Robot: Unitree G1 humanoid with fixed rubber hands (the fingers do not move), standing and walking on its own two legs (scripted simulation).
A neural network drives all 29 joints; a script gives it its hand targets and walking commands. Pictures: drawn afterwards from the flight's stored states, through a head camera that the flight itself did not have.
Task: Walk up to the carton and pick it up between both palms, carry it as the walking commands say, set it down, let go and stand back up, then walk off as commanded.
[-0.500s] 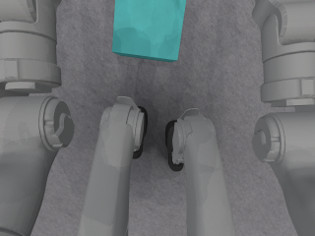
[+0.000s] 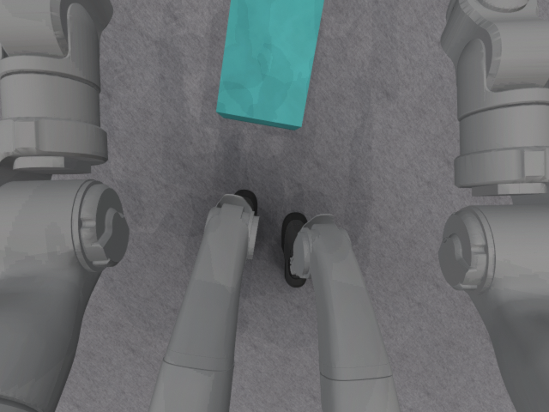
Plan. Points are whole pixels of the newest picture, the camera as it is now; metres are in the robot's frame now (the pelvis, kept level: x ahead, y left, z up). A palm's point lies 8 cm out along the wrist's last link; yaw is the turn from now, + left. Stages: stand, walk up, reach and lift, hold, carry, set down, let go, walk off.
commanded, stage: set down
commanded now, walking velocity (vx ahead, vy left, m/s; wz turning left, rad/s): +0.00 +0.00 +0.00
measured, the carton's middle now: (268, 63) +0.58 +0.06 -0.54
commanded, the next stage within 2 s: let go in 0.16 s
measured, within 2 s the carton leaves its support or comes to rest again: neither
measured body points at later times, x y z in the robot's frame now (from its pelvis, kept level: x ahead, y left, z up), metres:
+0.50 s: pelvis +0.02 +0.02 +0.08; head +0.29 +0.07 +0.42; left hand +0.43 +0.27 -0.03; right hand +0.45 -0.14 -0.02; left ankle +0.13 +0.09 -0.58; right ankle +0.09 -0.07 -0.58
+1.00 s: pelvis +0.09 +0.02 +0.14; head +0.17 +0.05 +0.58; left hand +0.30 +0.26 +0.05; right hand +0.33 -0.19 +0.05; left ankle +0.13 +0.09 -0.58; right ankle +0.09 -0.07 -0.58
